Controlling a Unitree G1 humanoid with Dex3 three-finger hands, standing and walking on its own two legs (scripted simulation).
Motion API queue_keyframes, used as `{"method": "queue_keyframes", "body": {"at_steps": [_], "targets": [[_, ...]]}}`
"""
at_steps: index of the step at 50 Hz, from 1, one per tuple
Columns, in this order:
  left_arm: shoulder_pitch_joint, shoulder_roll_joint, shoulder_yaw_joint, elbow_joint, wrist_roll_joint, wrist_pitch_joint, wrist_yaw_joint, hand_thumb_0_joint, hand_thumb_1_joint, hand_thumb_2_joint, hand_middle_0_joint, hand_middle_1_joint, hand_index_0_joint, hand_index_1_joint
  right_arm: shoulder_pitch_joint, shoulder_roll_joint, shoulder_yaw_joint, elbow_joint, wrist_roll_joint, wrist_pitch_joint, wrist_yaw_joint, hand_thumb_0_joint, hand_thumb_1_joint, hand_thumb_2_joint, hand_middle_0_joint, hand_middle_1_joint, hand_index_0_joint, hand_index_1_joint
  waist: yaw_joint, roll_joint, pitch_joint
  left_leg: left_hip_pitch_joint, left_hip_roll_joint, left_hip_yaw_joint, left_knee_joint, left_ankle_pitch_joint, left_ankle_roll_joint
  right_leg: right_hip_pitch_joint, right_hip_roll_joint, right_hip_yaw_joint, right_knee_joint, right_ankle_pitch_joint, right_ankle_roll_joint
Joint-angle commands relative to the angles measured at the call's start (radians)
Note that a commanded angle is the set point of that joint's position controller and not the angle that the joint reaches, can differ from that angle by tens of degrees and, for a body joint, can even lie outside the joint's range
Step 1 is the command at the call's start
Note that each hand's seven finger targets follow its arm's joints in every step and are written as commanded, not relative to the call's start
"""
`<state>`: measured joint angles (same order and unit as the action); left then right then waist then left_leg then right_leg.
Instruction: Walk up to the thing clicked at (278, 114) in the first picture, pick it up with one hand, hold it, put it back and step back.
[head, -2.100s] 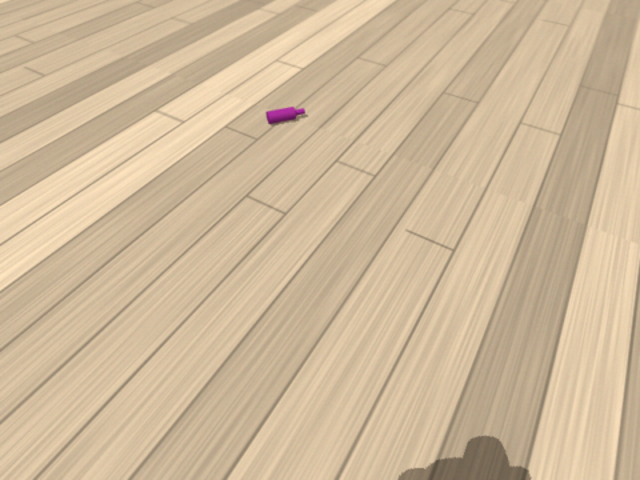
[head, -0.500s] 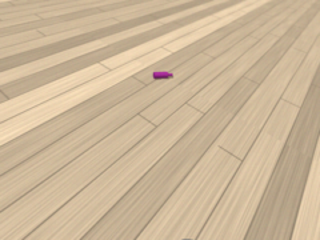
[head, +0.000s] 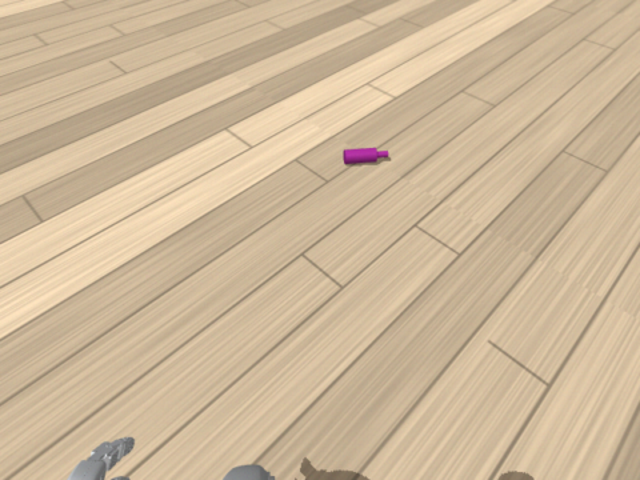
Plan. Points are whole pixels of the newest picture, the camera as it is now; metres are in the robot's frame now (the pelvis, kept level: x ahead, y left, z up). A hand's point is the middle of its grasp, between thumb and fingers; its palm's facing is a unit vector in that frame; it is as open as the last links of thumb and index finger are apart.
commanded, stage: walk up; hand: left
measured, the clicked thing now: (366, 155) +1.59 -0.23 -0.73
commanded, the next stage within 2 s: none
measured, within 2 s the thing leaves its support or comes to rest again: neither
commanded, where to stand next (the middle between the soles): +1.19 -0.50 m, yaw +7 degrees
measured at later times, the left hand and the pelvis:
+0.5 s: hand (185, 350) +0.35 +0.23 -0.15, palm faces -0.05 -0.96 -0.29, open 7.4 cm; pelvis +0.28 -0.04 +0.00, yaw +0 degrees
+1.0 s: hand (268, 264) +0.53 +0.11 -0.15, palm faces +0.05 -0.95 -0.32, open 7.4 cm; pelvis +0.51 -0.17 -0.01, yaw +3 degrees
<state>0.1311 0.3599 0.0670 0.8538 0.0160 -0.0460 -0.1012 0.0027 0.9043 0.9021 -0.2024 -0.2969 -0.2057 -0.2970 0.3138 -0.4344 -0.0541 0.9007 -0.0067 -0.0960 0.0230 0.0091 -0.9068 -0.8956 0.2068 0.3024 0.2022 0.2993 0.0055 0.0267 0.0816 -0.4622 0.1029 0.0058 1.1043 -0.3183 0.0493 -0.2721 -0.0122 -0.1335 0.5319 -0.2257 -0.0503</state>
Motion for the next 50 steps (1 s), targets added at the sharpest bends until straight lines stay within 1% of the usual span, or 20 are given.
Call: {"method": "queue_keyframes", "body": {"at_steps": [1, 7, 10, 11, 12, 13, 16, 18, 22, 25, 31, 32, 33, 34, 35, 38, 40, 45, 47, 50], "targets": [[0.018, 0.299, 0.093, -0.091, 0.001, -0.037, 0.016, 0.000, 0.900, 0.900, -0.200, -0.300, -0.200, -0.300, 0.060, -0.202, -0.073, -0.055, -0.010, -0.008, 0.016, 0.000, -0.900, -0.900, 0.200, 0.300, 0.200, 0.300, 0.016, -0.176, -0.008, -0.111, 0.050, 0.017, -0.170, 0.050, -0.038, 0.015, -0.239, 0.239, -0.368, -0.253, -0.183], [0.061, 0.302, 0.088, -0.103, 0.012, -0.026, 0.000, 0.000, 0.900, 0.900, -0.200, -0.300, -0.200, -0.300, -0.039, -0.178, -0.074, -0.093, -0.002, -0.024, 0.018, 0.000, -0.900, -0.900, 0.200, 0.300, 0.200, 0.300, 0.036, -0.095, -0.029, 0.078, -0.004, 0.082, -0.476, 0.222, -0.030, 0.027, -0.189, 0.132, -0.268, -0.087, -0.156], [0.103, 0.262, 0.064, -0.110, 0.009, -0.015, 0.008, 0.000, 0.900, 0.900, -0.200, -0.300, -0.200, -0.300, 0.152, -0.228, -0.097, -0.046, -0.008, -0.040, -0.008, 0.000, -0.900, -0.900, 0.200, 0.300, 0.200, 0.300, -0.068, 0.058, -0.144, 0.442, -0.076, 0.118, -0.553, 0.156, 0.014, -0.047, -0.123, 0.046, 0.121, 0.251, -0.109], [0.152, 0.214, 0.048, -0.113, 0.002, -0.011, 0.014, 0.000, 0.900, 0.900, -0.200, -0.300, -0.200, -0.300, 0.255, -0.288, -0.118, -0.036, -0.026, -0.046, -0.022, 0.000, -0.900, -0.900, 0.200, 0.300, 0.200, 0.300, -0.115, 0.183, -0.207, 0.586, 0.050, -0.074, -0.616, 0.000, 0.065, -0.185, -0.070, 0.021, 0.400, 0.145, -0.071], [0.206, 0.164, 0.034, -0.124, 0.000, -0.009, 0.017, 0.000, 0.900, 0.900, -0.200, -0.300, -0.200, -0.300, 0.272, -0.380, -0.135, -0.063, -0.029, -0.047, -0.037, 0.000, -0.900, -0.900, 0.200, 0.300, 0.200, 0.300, -0.093, 0.312, -0.253, 0.727, 0.341, -0.600, -0.729, -0.128, 0.146, -0.436, 0.059, 0.061, 0.622, -0.332, -0.011], [0.187, 0.317, 0.065, -0.113, 0.004, 0.003, 0.030, 0.000, 0.900, 0.900, -0.200, -0.300, -0.200, -0.300, 0.228, -0.401, -0.143, -0.092, 0.016, -0.044, -0.039, 0.000, -0.900, -0.900, 0.200, 0.300, 0.200, 0.300, -0.104, 0.113, -0.288, 0.676, 0.424, -0.796, -0.825, -0.228, 0.245, -0.447, 0.020, 0.231, 0.704, -0.310, -0.015], [0.157, 0.312, 0.066, -0.071, -0.001, 0.000, 0.027, 0.000, 0.900, 0.900, -0.200, -0.300, -0.200, -0.300, 0.078, -0.297, -0.100, -0.117, 0.020, -0.045, -0.046, 0.000, -0.900, -0.900, 0.200, 0.300, 0.200, 0.300, -0.041, 0.015, -0.121, 0.462, 0.290, -0.368, -0.787, 0.053, 0.180, -0.437, -0.092, 0.249, 0.716, -0.160, 0.015], [0.194, 0.293, 0.068, -0.041, -0.001, 0.014, 0.013, 0.000, 0.900, 0.900, -0.200, -0.300, -0.200, -0.300, 0.049, -0.274, -0.079, -0.111, 0.019, -0.054, -0.039, 0.000, -0.900, -0.900, 0.200, 0.300, 0.200, 0.300, -0.004, 0.054, -0.062, 0.269, 0.240, -0.192, -0.802, 0.154, 0.151, -0.321, -0.125, 0.231, 0.618, -0.140, 0.035], [0.121, 0.264, 0.070, -0.061, 0.008, 0.031, -0.022, 0.000, 0.900, 0.900, -0.200, -0.300, -0.200, -0.300, 0.019, -0.315, -0.090, -0.119, 0.003, -0.066, -0.032, 0.000, -0.900, -0.900, 0.200, 0.300, 0.200, 0.300, -0.010, 0.105, -0.022, 0.205, 0.214, -0.082, -0.842, 0.035, 0.174, -0.317, -0.146, 0.167, 0.410, -0.090, 0.055], [0.043, 0.262, 0.076, -0.067, 0.010, 0.029, -0.036, 0.000, 0.900, 0.900, -0.200, -0.300, -0.200, -0.300, 0.016, -0.333, -0.097, -0.109, 0.004, -0.067, -0.028, 0.000, -0.900, -0.900, 0.200, 0.300, 0.200, 0.300, -0.021, 0.113, -0.025, 0.170, 0.188, -0.046, -0.845, -0.081, 0.139, -0.248, -0.146, 0.142, 0.257, 0.023, 0.050], [0.130, 0.288, 0.107, -0.020, 0.016, 0.015, -0.028, 0.000, 0.900, 0.900, -0.200, -0.300, -0.200, -0.300, -0.029, -0.299, -0.080, -0.087, 0.000, -0.039, -0.036, 0.000, -0.900, -0.900, 0.200, 0.300, 0.200, 0.300, 0.077, 0.039, -0.100, 0.079, 0.136, 0.067, -0.538, 0.126, 0.070, 0.121, -0.040, 0.021, 0.090, -0.012, 0.019], [0.272, 0.329, 0.131, 0.014, 0.020, 0.006, -0.013, 0.000, 0.900, 0.900, -0.200, -0.300, -0.200, -0.300, 0.008, -0.240, -0.061, -0.077, -0.002, -0.032, -0.039, 0.000, -0.900, -0.900, 0.200, 0.300, 0.200, 0.300, 0.147, -0.145, -0.168, 0.014, 0.064, 0.115, -0.203, 0.187, 0.040, 0.280, -0.042, 0.091, 0.003, -0.135, -0.012], [0.350, 0.418, 0.149, 0.020, 0.030, -0.007, 0.006, 0.000, 0.900, 0.900, -0.200, -0.300, -0.200, -0.300, 0.013, -0.132, -0.023, -0.112, 0.003, -0.032, -0.040, 0.000, -0.900, -0.900, 0.200, 0.300, 0.200, 0.300, 0.168, -0.423, -0.148, -0.241, -0.071, 0.121, 0.065, -0.156, 0.003, 0.366, -0.258, 0.438, -0.170, -0.246, -0.069], [0.297, 0.461, 0.143, -0.012, 0.010, -0.006, 0.014, 0.000, 0.900, 0.900, -0.200, -0.300, -0.200, -0.300, -0.030, -0.196, -0.042, -0.127, 0.015, -0.026, -0.051, 0.000, -0.900, -0.900, 0.200, 0.300, 0.200, 0.300, 0.150, -0.392, -0.134, -0.361, -0.073, 0.059, 0.179, -0.234, -0.006, 0.339, -0.394, 0.712, -0.318, -0.328, -0.162], [0.229, 0.442, 0.135, -0.038, -0.006, -0.006, 0.022, 0.000, 0.900, 0.900, -0.200, -0.300, -0.200, -0.300, -0.056, -0.232, -0.046, -0.105, 0.015, -0.023, -0.055, 0.000, -0.900, -0.900, 0.200, 0.300, 0.200, 0.300, 0.123, -0.262, -0.094, -0.332, -0.016, -0.039, 0.193, -0.166, -0.003, 0.247, -0.395, 0.669, -0.306, -0.308, -0.179], [0.113, 0.344, 0.103, -0.068, -0.002, -0.014, 0.035, 0.000, 0.900, 0.900, -0.200, -0.300, -0.200, -0.300, 0.031, -0.230, -0.048, -0.029, 0.018, -0.027, -0.035, 0.000, -0.900, -0.900, 0.200, 0.300, 0.200, 0.300, 0.030, -0.221, -0.041, -0.200, 0.043, -0.029, 0.014, -0.057, -0.001, 0.099, -0.274, 0.385, -0.237, -0.132, -0.175], [0.117, 0.315, 0.089, -0.078, 0.001, -0.019, 0.034, 0.000, 0.900, 0.900, -0.200, -0.300, -0.200, -0.300, 0.059, -0.222, -0.051, -0.009, 0.005, -0.021, -0.022, 0.000, -0.900, -0.900, 0.200, 0.300, 0.200, 0.300, 0.022, -0.203, -0.034, -0.130, 0.026, 0.014, -0.070, -0.029, -0.014, 0.043, -0.234, 0.288, -0.242, -0.047, -0.175], [0.130, 0.304, 0.081, -0.122, 0.014, -0.019, 0.025, 0.000, 0.900, 0.900, -0.200, -0.300, -0.200, -0.300, -0.011, -0.187, -0.047, -0.056, 0.001, -0.027, -0.012, 0.000, -0.900, -0.900, 0.200, 0.300, 0.200, 0.300, 0.049, -0.167, -0.063, -0.046, -0.001, 0.058, -0.356, 0.048, -0.030, 0.069, -0.254, 0.238, -0.218, 0.024, -0.204], [0.116, 0.304, 0.076, -0.134, 0.012, -0.010, 0.022, 0.000, 0.900, 0.900, -0.200, -0.300, -0.200, -0.300, -0.002, -0.182, -0.052, -0.060, 0.003, -0.031, -0.015, 0.000, -0.900, -0.900, 0.200, 0.300, 0.200, 0.300, 0.036, -0.143, -0.066, 0.052, -0.036, 0.097, -0.434, 0.098, -0.026, 0.039, -0.225, 0.198, -0.173, 0.038, -0.179], [0.124, 0.246, 0.046, -0.154, 0.004, 0.000, 0.021, 0.000, 0.900, 0.900, -0.200, -0.300, -0.200, -0.300, 0.174, -0.228, -0.080, -0.016, -0.004, -0.045, -0.041, 0.000, -0.900, -0.900, 0.200, 0.300, 0.200, 0.300, -0.077, 0.032, -0.153, 0.492, -0.070, 0.074, -0.576, 0.157, 0.021, -0.167, -0.122, 0.073, 0.185, 0.204, -0.095]]}}
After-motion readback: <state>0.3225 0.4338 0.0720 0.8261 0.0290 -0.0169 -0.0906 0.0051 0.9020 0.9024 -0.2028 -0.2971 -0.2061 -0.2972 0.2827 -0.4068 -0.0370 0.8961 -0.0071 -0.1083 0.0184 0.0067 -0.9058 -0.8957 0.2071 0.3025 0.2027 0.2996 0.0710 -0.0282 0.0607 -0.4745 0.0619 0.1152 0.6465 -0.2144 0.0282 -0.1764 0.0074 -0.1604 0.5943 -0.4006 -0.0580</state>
